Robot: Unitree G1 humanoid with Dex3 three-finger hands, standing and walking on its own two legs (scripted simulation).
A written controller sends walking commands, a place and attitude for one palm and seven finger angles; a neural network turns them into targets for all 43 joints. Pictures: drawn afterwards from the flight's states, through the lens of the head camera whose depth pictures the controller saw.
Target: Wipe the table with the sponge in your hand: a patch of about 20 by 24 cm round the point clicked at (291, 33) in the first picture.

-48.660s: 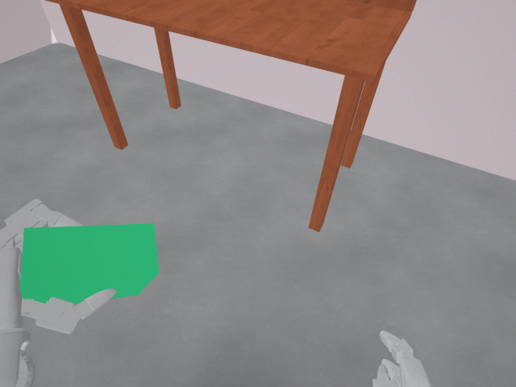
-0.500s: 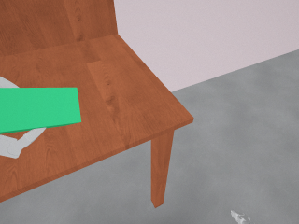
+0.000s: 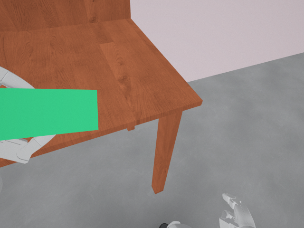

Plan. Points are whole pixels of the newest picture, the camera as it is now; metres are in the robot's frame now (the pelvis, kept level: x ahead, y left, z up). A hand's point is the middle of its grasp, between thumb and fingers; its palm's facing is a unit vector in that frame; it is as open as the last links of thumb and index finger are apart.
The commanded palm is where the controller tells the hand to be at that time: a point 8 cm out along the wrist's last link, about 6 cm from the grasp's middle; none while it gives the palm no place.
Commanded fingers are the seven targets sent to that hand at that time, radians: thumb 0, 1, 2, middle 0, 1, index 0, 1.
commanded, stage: step back with the hand held close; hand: left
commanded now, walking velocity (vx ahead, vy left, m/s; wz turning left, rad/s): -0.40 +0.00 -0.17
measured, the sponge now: (59, 110) +0.25 +0.16 +0.26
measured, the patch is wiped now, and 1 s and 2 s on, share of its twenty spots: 0.95 0.95 0.95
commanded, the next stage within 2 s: stop stepping back and stand still in 0.38 s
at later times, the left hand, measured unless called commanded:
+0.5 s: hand out of the picture +0.11 +0.18 +0.30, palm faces +0.34 -0.83 -0.45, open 9.7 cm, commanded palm +0.06 +0.27 +0.31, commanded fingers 0.00 0.10 1.30 -1.20 -1.60 -1.20 -1.60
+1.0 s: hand out of the picture +0.04 +0.21 +0.32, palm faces +0.48 -0.81 -0.33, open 9.7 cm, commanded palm -0.02 +0.25 +0.31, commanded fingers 0.00 0.10 1.30 -1.20 -1.60 -1.20 -1.60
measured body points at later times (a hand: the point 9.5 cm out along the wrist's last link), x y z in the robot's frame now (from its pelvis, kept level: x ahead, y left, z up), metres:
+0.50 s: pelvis -0.12 +0.00 +0.01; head -0.09 +0.01 +0.46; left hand +0.09 +0.23 +0.32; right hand +0.06 -0.26 -0.05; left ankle -0.13 +0.17 -0.72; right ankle -0.02 -0.11 -0.71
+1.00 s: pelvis -0.21 -0.01 +0.02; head -0.25 -0.03 +0.47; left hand +0.00 +0.25 +0.33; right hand -0.11 -0.24 -0.09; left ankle -0.16 +0.13 -0.71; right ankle -0.22 -0.09 -0.68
